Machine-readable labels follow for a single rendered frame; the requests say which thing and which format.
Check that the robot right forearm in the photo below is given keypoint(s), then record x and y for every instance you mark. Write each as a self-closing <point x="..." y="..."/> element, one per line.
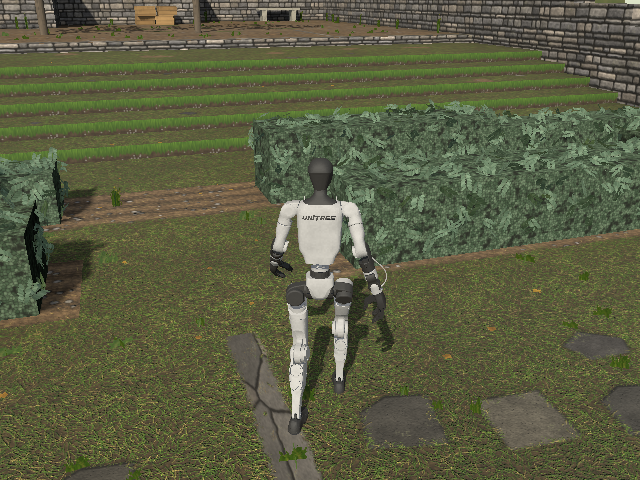
<point x="370" y="273"/>

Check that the robot left forearm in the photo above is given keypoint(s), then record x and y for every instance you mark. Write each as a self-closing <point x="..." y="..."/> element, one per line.
<point x="275" y="257"/>

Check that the left robot upper arm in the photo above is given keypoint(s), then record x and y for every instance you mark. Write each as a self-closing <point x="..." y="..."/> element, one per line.
<point x="288" y="211"/>

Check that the humanoid robot head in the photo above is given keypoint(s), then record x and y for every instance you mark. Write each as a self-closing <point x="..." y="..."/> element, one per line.
<point x="320" y="171"/>

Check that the left robot hand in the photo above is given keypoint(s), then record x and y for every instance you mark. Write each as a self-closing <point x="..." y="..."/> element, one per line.
<point x="278" y="273"/>

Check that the right robot upper arm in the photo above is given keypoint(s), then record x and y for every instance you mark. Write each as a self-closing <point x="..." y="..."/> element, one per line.
<point x="355" y="224"/>

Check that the robot left thigh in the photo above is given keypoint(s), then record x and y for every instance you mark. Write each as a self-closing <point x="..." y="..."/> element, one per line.
<point x="298" y="316"/>

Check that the right robot hand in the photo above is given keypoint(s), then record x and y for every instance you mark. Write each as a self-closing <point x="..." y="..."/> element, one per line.
<point x="380" y="299"/>

